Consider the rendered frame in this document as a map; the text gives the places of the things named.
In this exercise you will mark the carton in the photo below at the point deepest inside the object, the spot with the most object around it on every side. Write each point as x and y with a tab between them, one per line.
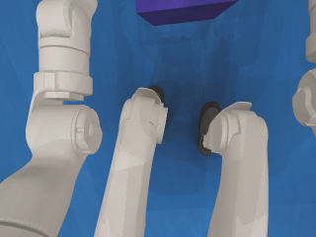
167	12

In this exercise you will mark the left robot foot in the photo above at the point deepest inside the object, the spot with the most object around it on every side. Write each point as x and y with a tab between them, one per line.
158	91

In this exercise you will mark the robot right forearm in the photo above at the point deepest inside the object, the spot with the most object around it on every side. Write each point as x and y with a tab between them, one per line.
310	43

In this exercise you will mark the robot left upper arm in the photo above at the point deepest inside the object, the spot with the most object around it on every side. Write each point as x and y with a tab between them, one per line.
34	200

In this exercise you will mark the left robot thigh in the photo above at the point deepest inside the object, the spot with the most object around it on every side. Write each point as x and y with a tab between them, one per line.
123	209

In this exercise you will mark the robot right upper arm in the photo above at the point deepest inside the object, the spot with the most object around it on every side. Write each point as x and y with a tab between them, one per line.
304	100

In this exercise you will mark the robot left forearm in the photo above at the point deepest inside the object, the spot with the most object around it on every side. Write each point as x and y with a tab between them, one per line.
64	43

